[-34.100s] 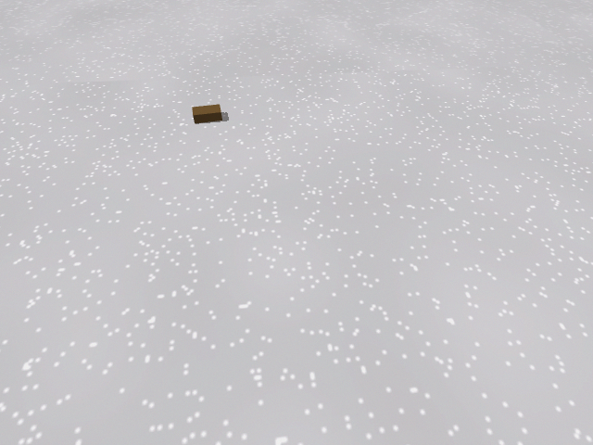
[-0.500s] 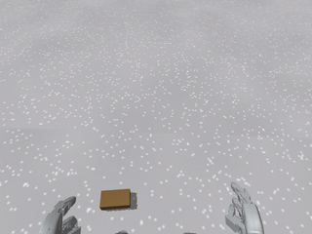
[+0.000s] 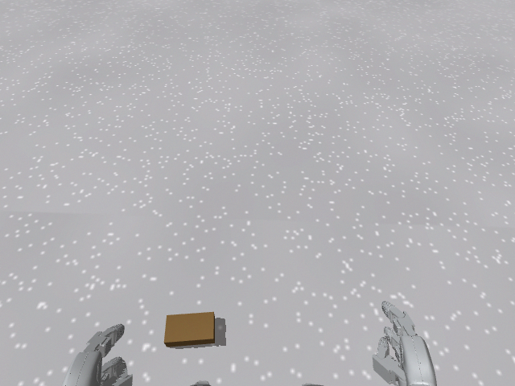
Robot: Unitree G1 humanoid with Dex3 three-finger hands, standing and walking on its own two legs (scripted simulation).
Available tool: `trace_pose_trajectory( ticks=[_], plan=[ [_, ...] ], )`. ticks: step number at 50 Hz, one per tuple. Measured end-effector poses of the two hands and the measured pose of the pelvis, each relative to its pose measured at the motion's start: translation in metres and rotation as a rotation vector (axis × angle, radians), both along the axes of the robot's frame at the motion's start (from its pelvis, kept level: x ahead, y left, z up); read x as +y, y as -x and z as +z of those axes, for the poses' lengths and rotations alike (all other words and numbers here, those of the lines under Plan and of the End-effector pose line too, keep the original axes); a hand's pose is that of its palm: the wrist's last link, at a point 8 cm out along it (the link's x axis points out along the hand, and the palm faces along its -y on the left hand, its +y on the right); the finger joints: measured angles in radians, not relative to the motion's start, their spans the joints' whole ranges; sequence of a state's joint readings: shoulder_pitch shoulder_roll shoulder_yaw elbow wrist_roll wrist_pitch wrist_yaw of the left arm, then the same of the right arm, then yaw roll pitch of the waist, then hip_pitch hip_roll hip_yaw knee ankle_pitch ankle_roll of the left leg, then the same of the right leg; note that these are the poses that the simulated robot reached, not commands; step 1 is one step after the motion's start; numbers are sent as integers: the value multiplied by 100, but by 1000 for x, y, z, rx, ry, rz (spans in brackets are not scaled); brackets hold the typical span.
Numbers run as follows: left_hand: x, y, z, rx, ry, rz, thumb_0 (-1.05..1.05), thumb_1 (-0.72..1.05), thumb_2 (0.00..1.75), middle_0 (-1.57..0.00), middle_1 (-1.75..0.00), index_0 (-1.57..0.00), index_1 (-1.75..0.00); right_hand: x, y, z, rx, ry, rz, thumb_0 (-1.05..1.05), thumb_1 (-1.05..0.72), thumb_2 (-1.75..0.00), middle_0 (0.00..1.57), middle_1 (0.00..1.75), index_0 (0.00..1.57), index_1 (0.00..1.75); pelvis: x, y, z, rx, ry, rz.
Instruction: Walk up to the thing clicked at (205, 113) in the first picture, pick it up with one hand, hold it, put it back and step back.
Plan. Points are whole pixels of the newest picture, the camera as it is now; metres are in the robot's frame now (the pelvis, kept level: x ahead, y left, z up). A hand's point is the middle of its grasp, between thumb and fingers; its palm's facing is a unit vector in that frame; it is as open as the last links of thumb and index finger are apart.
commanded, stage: home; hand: left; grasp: from above
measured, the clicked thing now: (190, 329) +0.42 +0.19 -0.69
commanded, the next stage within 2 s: stand in 0.08 s
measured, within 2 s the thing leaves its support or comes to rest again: neither
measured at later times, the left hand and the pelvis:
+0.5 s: hand out of the picture +0.09 +0.24 -0.11, palm faces +0.02 -0.94 -0.33, open 7.4 cm; pelvis -0.01 +0.01 +0.03, yaw -1 degrees
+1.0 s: hand out of the picture +0.01 +0.24 -0.10, palm faces +0.02 -0.94 -0.34, open 7.4 cm; pelvis -0.03 +0.01 +0.06, yaw -1 degrees
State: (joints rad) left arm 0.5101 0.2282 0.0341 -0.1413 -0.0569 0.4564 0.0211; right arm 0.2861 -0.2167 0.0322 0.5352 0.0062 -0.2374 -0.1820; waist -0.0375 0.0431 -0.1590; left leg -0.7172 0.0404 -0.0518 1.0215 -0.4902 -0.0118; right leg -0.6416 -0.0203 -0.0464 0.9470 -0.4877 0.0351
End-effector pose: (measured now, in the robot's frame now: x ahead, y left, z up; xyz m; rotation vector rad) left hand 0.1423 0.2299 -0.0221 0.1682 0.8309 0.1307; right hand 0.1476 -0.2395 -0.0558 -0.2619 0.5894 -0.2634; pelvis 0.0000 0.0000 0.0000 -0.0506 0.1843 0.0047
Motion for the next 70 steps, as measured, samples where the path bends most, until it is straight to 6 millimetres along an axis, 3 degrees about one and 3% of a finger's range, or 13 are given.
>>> trace_pose_trajectory(
  ticks=[9, 15, 25, 33, 40, 52, 62, 70],
  plan=[
    [0, 1, 0, -3, 0, 1, 1, 91, 89, -20, -29, -20, -29, 1, 0, 0, -1, -2, -1, 1, -91, -89, 21, 30, 21, 30, 0, 0, 0, -2, 0, 0],
    [22, 2, -29, 10, -118, -43, 1, 90, 89, -21, -30, -20, -29, -10, 15, -20, 298, 28, 142, 1, -90, -89, 21, 30, 21, 30, 0, 11, 13, -116, -37, -10],
    [57, 63, -55, 252, -127, 43, 1, 91, 89, -21, -30, -20, -29, -32, 64, -12, 481, 1, 13, 1, -91, -89, 20, 30, 21, 30, 8, 11, 34, -194, -43, -15],
    [59, 109, -55, 395, -96, 78, 1, 91, 89, -21, -30, -20, -29, -22, 96, -9, 578, -36, -31, 1, -91, -90, 20, 30, 20, 30, 15, 13, 51, -235, -40, -18],
    [60, 130, -49, 452, -97, 93, 1, 91, 89, -21, -30, -20, -30, -15, 111, -11, 612, -73, -43, 1, -91, -89, 20, 30, 20, 30, 15, 18, 59, -258, -47, -20],
    [57, 139, -39, 461, -127, 93, 0, 91, 89, -21, -30, -20, -30, -29, 122, -12, 623, -91, -57, 1, -91, -89, 20, 30, 20, 30, 6, 26, 64, -273, -52, -22],
    [47, 133, -39, 456, -122, 78, 0, 91, 89, -21, -30, -20, -30, -46, 132, -10, 650, -81, -70, 1, -91, -89, 20, 30, 20, 30, -4, 29, 65, -267, -50, -25],
    [36, 126, -42, 476, -100, 66, 0, 91, 89, -21, -30, -20, -30, -47, 140, -12, 687, -90, -81, 1, -91, -90, 20, 30, 20, 30, -8, 24, 65, -256, -48, -32]
  ],
)
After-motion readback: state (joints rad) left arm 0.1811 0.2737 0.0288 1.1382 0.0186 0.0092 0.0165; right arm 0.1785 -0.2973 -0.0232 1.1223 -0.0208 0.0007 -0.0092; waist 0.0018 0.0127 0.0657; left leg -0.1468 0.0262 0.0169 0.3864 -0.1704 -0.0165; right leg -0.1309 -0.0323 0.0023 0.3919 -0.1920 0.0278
